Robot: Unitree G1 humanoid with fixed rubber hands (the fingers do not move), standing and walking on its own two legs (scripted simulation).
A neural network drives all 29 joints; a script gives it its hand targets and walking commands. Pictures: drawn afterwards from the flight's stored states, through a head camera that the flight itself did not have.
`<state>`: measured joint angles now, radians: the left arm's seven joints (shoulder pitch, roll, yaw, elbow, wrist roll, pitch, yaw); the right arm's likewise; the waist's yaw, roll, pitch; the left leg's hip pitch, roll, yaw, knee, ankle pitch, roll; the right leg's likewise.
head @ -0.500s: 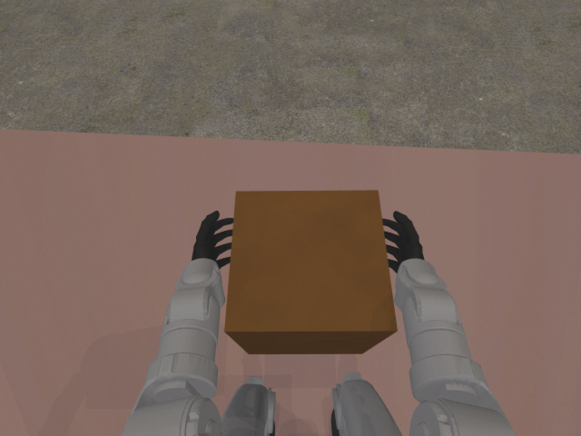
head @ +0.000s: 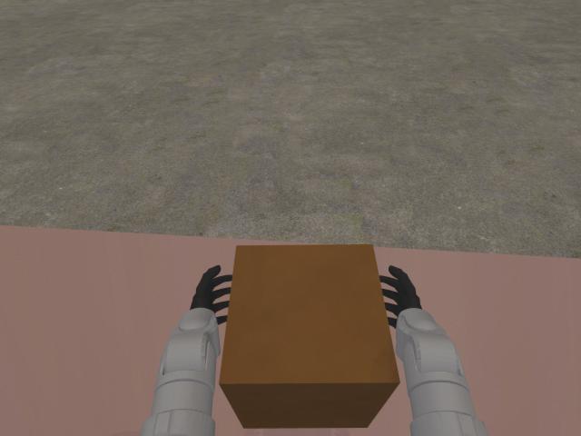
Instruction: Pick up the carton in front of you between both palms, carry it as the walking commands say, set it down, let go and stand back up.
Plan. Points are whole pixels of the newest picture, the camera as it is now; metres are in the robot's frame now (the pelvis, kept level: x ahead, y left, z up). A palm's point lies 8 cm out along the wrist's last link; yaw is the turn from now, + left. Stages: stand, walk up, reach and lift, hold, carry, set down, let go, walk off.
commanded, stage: reach and lift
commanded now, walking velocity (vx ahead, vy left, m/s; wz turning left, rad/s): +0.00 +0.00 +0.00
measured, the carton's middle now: (304, 341) +0.29 +0.00 -0.05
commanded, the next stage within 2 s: hold in 1.04 s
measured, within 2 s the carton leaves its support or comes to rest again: neither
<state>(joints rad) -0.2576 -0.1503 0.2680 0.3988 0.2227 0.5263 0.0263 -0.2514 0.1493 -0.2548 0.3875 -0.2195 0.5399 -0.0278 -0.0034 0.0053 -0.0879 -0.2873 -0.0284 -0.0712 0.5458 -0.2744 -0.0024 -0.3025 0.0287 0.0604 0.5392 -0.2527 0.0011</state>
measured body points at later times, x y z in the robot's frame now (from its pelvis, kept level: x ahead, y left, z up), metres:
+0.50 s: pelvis -0.01 +0.00 +0.01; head -0.03 +0.00 +0.46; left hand +0.30 +0.15 +0.03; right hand +0.30 -0.15 +0.03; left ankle +0.01 +0.12 -0.73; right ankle +0.02 -0.12 -0.73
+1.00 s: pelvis +0.00 +0.00 +0.01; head -0.03 +0.00 +0.46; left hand +0.31 +0.15 +0.04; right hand +0.30 -0.15 +0.04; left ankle +0.01 +0.12 -0.73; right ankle +0.02 -0.12 -0.73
